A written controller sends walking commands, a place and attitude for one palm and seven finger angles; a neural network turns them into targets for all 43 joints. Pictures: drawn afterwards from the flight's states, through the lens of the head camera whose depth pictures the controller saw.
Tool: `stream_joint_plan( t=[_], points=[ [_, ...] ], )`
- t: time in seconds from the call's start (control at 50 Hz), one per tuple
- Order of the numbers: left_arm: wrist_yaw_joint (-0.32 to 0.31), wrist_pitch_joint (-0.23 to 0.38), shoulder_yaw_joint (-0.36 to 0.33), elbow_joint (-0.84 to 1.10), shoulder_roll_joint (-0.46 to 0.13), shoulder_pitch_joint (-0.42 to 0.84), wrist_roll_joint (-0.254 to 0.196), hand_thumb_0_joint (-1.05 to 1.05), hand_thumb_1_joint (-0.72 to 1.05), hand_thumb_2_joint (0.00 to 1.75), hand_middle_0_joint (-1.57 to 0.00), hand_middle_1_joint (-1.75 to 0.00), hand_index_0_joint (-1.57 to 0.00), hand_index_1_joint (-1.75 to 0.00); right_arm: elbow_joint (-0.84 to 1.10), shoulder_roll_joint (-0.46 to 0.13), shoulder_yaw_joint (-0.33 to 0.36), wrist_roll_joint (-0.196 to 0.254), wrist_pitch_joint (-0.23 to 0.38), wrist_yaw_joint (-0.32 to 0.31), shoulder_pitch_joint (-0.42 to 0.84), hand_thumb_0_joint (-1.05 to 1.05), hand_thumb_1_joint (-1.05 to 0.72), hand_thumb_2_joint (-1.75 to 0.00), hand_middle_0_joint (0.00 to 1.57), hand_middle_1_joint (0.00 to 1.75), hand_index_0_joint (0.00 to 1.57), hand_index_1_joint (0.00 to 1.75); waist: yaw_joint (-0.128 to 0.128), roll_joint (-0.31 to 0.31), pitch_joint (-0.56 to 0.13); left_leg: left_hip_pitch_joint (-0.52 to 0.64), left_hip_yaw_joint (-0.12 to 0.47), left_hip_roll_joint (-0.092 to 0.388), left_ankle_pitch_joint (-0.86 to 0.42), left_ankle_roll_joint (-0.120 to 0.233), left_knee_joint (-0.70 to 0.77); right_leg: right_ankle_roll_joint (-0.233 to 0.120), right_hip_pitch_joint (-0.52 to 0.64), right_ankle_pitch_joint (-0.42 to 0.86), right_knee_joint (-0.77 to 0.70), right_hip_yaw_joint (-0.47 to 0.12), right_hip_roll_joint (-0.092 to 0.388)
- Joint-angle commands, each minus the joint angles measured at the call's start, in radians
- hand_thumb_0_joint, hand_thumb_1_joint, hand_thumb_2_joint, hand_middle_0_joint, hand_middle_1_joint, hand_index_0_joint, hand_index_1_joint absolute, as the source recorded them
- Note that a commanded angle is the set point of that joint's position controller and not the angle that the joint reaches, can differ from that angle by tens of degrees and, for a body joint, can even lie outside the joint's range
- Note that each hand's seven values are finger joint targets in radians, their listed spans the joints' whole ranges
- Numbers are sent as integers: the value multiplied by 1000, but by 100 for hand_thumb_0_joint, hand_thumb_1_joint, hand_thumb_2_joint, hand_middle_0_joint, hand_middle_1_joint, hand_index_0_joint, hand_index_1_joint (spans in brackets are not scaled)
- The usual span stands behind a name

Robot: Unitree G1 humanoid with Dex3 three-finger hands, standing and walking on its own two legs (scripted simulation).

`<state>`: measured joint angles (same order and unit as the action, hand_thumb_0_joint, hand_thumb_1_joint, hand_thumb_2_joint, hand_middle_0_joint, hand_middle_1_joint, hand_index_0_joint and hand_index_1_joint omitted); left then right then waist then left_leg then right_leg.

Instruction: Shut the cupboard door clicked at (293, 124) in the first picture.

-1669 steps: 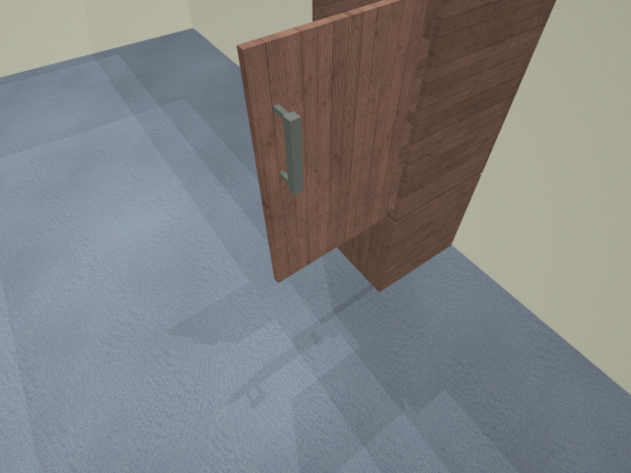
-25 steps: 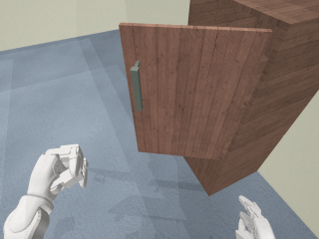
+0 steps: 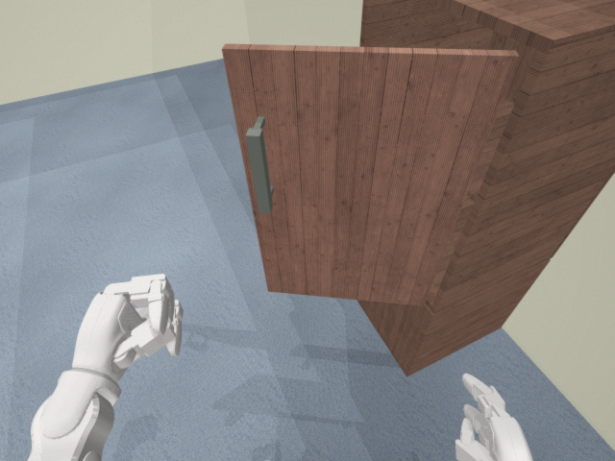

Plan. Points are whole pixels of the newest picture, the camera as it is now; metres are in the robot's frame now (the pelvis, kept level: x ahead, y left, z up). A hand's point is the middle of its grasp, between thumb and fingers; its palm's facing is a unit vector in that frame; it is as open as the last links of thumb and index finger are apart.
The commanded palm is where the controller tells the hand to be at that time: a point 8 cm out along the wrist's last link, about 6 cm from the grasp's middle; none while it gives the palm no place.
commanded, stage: bring the fist close to the handle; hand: left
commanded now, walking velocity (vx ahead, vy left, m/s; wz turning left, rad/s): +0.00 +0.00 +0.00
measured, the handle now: (263, 167) +0.53 +0.12 +0.10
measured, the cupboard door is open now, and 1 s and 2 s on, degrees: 58 58 52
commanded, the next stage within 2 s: push the door shut along its arc in 1.28 s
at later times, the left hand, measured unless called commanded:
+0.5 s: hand (229, 254) +0.34 +0.13 +0.10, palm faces -0.07 -1.00 -0.02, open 3.1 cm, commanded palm +0.34 +0.18 +0.11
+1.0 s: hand (277, 204) +0.43 +0.08 +0.11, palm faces -0.06 -1.00 -0.01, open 3.1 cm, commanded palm +0.40 +0.14 +0.11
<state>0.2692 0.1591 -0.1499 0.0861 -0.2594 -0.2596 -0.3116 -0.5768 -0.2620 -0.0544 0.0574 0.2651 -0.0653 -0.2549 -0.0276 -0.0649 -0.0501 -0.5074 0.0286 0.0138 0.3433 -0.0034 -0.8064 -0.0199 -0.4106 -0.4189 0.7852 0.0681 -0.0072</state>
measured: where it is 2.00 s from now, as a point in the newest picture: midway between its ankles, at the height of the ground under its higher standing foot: outside the picture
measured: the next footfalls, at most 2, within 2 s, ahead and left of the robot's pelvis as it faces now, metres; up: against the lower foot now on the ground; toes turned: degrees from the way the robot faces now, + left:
none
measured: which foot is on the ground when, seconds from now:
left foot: down 0.00-1.00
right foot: down 0.00-1.00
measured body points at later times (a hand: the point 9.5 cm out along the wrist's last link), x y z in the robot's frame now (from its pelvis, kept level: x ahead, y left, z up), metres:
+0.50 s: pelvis +0.01 +0.00 +0.01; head +0.03 -0.01 +0.45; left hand +0.34 +0.19 +0.11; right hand +0.16 -0.24 -0.09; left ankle +0.05 +0.12 -0.71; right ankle +0.00 -0.11 -0.71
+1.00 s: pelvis +0.01 +0.00 +0.00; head +0.05 -0.02 +0.45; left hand +0.43 +0.14 +0.11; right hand +0.10 -0.26 -0.12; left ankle +0.05 +0.12 -0.71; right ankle +0.00 -0.11 -0.71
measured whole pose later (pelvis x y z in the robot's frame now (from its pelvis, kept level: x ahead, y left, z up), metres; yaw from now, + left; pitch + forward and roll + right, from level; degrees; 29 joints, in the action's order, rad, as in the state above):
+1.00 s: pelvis +0.01 +0.00 +0.00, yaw -3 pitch +8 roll +0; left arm 0.01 0.22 -0.11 -0.71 -0.17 0.57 -0.14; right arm -0.67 -0.25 -0.01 0.04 0.07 -0.01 -0.30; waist 0.05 -0.03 -0.07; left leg -0.57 -0.02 0.03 0.33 -0.01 -0.76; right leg -0.03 -0.51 -0.41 0.78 0.02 -0.02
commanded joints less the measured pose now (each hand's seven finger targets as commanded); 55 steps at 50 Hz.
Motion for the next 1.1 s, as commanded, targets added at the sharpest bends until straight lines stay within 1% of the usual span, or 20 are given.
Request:
stream_joint_plan(
  t=[0.0,0.06,0.1,0.18,0.32,0.4,0.44,0.5,0.52,0.64,0.68,0.7,0.78,0.8,0.84,0.88,0.9,0.96,1.0,1.08],
  points=[
    [-31,56,-10,183,-107,336,18,0,90,90,-130,-150,-130,-150,142,-110,51,-2,61,-13,83,0,-90,-90,20,30,20,30,52,57,-111,124,15,-17,-23,37,133,15,-65,63,-177,-56,0],
    [-59,37,-2,133,-96,379,45,0,90,90,-130,-150,-130,-150,139,-103,48,-2,50,-6,87,0,-90,-90,20,30,20,30,40,34,-140,141,10,-18,-42,34,149,11,-52,92,-167,-44,2],
    [-85,22,-51,91,-136,375,54,0,90,90,-130,-150,-130,-150,136,-107,51,-7,38,-1,83,0,-90,-90,20,30,20,30,20,75,-181,143,3,-19,-91,34,145,11,-8,149,-162,-51,2],
    [-115,9,-45,48,-104,430,61,0,90,90,-130,-150,-130,-150,143,-94,49,-7,13,14,95,0,-90,-90,20,30,20,30,11,57,-201,159,-18,-22,-143,29,152,10,17,230,-153,-43,3],
    [-129,24,5,-19,-61,554,79,0,90,90,-130,-150,-130,-150,132,-96,56,-7,-20,25,85,0,-90,-90,20,30,20,30,28,54,-200,177,-28,-19,-194,29,147,10,21,312,-151,-47,2],
    [-140,28,-11,-92,-88,661,88,0,90,90,-130,-150,-130,-150,109,-105,62,-7,-39,20,68,0,-90,-90,20,30,20,30,43,102,-204,174,-24,-16,-184,30,143,13,10,304,-157,-49,-1],
    [-145,33,27,-108,-49,735,93,0,90,90,-130,-150,-130,-150,103,-99,62,-5,-45,21,71,0,-90,-90,20,30,20,30,51,55,-214,190,-26,-18,-182,28,143,11,-2,305,-153,-48,1],
    [-168,43,14,-156,-70,820,107,0,90,90,-130,-150,-130,-150,85,-105,66,-8,-59,19,57,0,-90,-90,20,30,20,30,55,59,-250,206,-23,-15,-202,28,138,8,-1,318,-148,-48,-1],
    [-170,45,45,-170,-36,850,109,0,90,90,-130,-150,-130,-150,84,-100,66,-7,-62,21,58,0,-90,-90,20,30,20,30,63,52,-258,214,-22,-14,-205,27,139,8,-8,322,-143,-45,-1],
    [-203,52,25,-309,-36,926,123,0,90,90,-130,-150,-130,-150,68,-103,74,-10,-98,34,30,0,-90,-90,20,30,20,30,57,102,-293,200,-30,-14,-255,25,132,11,15,399,-129,-45,-1],
    [-213,56,33,-355,-22,982,131,0,90,90,-130,-150,-130,-150,63,-101,75,-11,-109,37,24,0,-90,-90,20,30,20,30,61,72,-281,197,-33,-13,-243,23,129,9,-8,382,-130,-45,-3],
    [-223,61,6,-375,-52,1000,138,0,90,90,-130,-150,-130,-150,57,-107,79,-14,-116,37,14,0,-90,-90,20,30,20,30,59,103,-291,191,-32,-12,-244,25,126,10,1,383,-130,-47,-4],
    [-242,90,29,-440,-21,1121,149,0,90,90,-130,-150,-130,-150,49,-101,82,-15,-133,43,0,0,-90,-90,20,30,20,30,79,84,-307,190,-37,-14,-239,27,118,11,-19,389,-125,-53,-8],
    [-247,94,6,-478,-47,1130,155,0,90,90,-130,-150,-130,-150,42,-105,84,-16,-138,43,-10,0,-90,-90,20,30,20,30,73,89,-298,176,-35,-13,-230,26,115,9,-19,375,-126,-52,-8],
    [-254,112,25,-512,-26,1223,161,0,90,90,-130,-150,-130,-150,28,-103,87,-17,-143,46,-24,0,-90,-90,20,30,20,30,95,77,-314,184,-34,-12,-226,26,109,10,-43,374,-122,-53,-10],
    [-259,122,12,-577,-27,1226,164,0,90,90,-130,-150,-130,-150,24,-104,90,-20,-148,49,-37,0,-90,-90,20,30,20,30,86,65,-325,172,-36,-14,-217,25,104,8,-48,364,-118,-54,-12],
    [-262,127,-26,-601,-73,1216,168,0,90,90,-130,-150,-130,-150,21,-112,92,-23,-153,49,-49,0,-90,-90,20,30,20,30,79,101,-340,162,-35,-16,-219,28,103,10,-26,370,-119,-57,-13],
    [-254,145,-22,-599,-49,1186,162,0,90,90,-130,-150,-130,-150,38,-106,93,-23,-161,58,-53,0,-90,-90,20,30,20,30,62,88,-373,155,-46,-20,-249,28,107,8,10,421,-109,-60,-11],
    [-251,150,-63,-622,-99,1129,166,0,90,90,-130,-150,-130,-150,39,-115,96,-25,-171,58,-62,0,-90,-90,20,30,20,30,52,119,-362,129,-52,-18,-241,32,109,11,27,423,-115,-66,-12],
    [-237,162,-51,-609,-97,1199,157,0,90,90,-130,-150,-130,-150,44,-110,95,-18,-182,55,-59,0,-90,-90,20,30,20,30,76,128,-307,99,-64,-23,-177,38,118,21,13,377,-144,-82,-9]
  ],
)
